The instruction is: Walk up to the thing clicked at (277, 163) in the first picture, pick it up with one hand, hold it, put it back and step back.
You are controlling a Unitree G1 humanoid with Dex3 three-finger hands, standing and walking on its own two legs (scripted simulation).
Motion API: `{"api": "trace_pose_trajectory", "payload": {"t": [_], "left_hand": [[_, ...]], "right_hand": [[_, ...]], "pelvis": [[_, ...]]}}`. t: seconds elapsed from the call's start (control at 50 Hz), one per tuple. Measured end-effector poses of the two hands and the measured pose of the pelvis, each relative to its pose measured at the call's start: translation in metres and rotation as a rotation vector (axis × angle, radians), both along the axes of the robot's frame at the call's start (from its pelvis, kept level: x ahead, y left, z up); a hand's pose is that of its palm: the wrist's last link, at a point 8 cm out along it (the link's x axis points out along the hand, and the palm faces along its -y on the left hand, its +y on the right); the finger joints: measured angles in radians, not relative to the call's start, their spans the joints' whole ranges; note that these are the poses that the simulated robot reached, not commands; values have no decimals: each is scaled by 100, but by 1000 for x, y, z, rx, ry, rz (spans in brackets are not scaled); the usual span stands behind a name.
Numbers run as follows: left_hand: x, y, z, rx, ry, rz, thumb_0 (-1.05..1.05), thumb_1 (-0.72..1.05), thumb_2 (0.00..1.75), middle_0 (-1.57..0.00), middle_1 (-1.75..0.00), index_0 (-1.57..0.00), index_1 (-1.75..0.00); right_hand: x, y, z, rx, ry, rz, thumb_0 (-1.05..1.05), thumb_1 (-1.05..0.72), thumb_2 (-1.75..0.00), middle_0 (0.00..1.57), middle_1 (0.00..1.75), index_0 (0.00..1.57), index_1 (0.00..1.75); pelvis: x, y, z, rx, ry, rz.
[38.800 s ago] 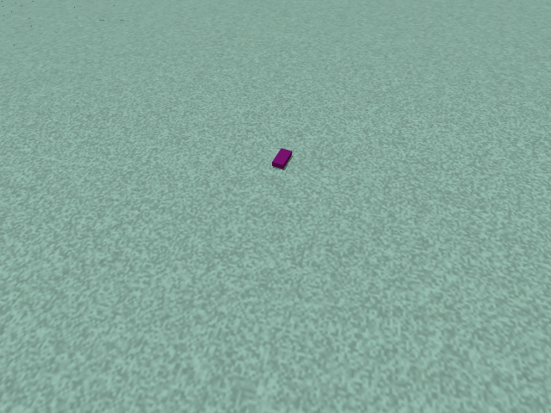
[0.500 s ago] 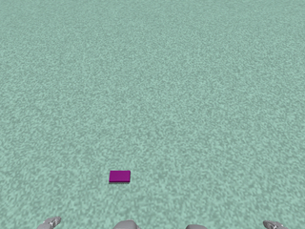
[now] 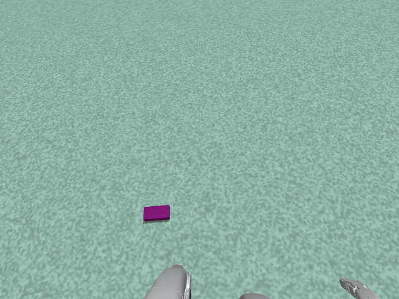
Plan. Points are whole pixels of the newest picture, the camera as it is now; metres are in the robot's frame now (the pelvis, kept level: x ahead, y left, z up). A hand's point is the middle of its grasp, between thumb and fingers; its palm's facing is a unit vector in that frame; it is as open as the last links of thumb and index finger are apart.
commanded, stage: step back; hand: left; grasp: from above
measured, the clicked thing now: (156, 213) +0.55 +0.28 -0.74
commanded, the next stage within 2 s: none
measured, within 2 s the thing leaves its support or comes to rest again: neither
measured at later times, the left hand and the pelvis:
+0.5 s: hand out of the picture -0.04 +0.28 -0.14, palm faces +0.07 -0.92 -0.38, open 7.3 cm; pelvis -0.14 +0.01 +0.01, yaw +3 degrees
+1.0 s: hand out of the picture -0.21 +0.26 -0.13, palm faces +0.06 -0.89 -0.45, open 7.4 cm; pelvis -0.31 -0.02 +0.00, yaw +5 degrees
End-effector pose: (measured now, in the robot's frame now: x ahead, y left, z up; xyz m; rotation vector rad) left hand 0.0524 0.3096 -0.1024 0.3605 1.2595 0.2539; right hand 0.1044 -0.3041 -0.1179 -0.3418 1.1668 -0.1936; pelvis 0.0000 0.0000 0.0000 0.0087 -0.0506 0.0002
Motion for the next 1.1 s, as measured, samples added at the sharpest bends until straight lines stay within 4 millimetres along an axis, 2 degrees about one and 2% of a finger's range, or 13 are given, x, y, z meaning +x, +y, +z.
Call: {"api": "trace_pose_trajectory", "payload": {"t": [0.06,0.16,0.24,0.32,0.46,0.54,0.62,0.7,0.8,0.94,1.04,1.1], "left_hand": [[-18,-4,12,11,-2,21,0,90,90,-21,-30,-21,-30],[-25,0,21,35,-76,22,0,90,90,-21,-30,-21,-30],[-31,8,17,38,-149,21,0,90,90,-21,-30,-21,-30],[-45,19,3,14,-187,23,0,90,90,-21,-30,-21,-30],[-89,17,1,-17,-151,38,0,90,90,-21,-30,-21,-30],[-123,12,0,-14,-113,20,0,90,90,-20,-30,-21,-30],[-160,2,-3,-3,-68,-1,0,90,90,-20,-30,-21,-30],[-200,-14,-4,18,-46,-12,0,90,90,-20,-30,-21,-30],[-246,-26,12,27,-28,3,0,90,90,-21,-30,-21,-30],[-266,-19,21,63,-117,0,0,90,90,-21,-30,-21,-31],[-283,-4,6,47,-186,4,0,90,90,-21,-30,-21,-30],[-302,-1,1,26,-178,18,0,90,90,-21,-30,-21,-30]], "right_hand": [[-17,-4,5,3,14,-1,1,-91,-89,20,30,20,30],[-47,-8,7,-22,63,34,1,-91,-89,20,30,20,30],[-64,-3,7,-44,86,73,1,-91,-89,20,30,20,30],[-78,7,10,-62,54,104,1,-91,-89,20,30,20,30],[-102,18,33,-54,-34,111,1,-90,-89,20,30,20,30],[-115,14,38,-54,-92,105,1,-90,-89,21,30,20,30],[-137,0,32,-44,-132,99,1,-90,-89,21,30,20,30],[-169,-22,15,-27,-131,65,0,-90,-89,21,30,20,30],[-225,-35,11,-15,-49,17,1,-91,-89,20,30,20,30],[-304,-39,5,-39,82,40,1,-91,-89,20,30,20,30],[-342,-27,2,-60,108,72,1,-91,-89,20,30,20,30],[-363,-18,9,-52,91,80,1,-91,-89,20,30,20,30]], "pelvis": [[-11,-1,9,18,8,11],[-34,-1,11,11,21,45],[-57,2,7,2,19,79],[-84,9,-2,16,1,97],[-124,8,9,-24,1,66],[-150,2,9,-28,5,34],[-179,-8,3,-20,5,1],[-210,-22,-6,-43,-8,-5],[-238,-29,4,13,-3,1],[-284,-28,5,11,7,60],[-326,-19,-6,14,-1,104],[-348,-15,-3,10,-17,94]]}}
